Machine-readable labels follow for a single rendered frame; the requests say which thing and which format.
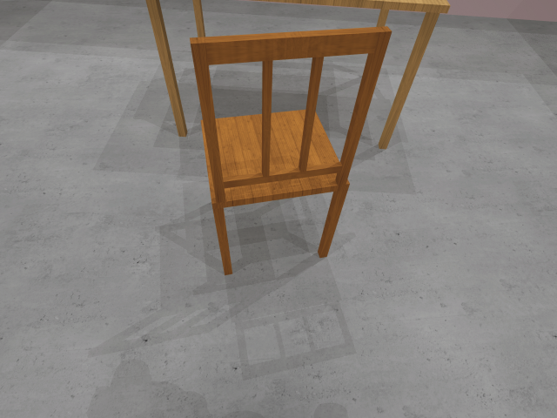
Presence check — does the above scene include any table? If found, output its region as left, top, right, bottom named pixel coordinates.
left=145, top=0, right=451, bottom=149

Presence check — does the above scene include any chair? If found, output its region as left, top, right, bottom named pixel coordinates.
left=190, top=26, right=392, bottom=275

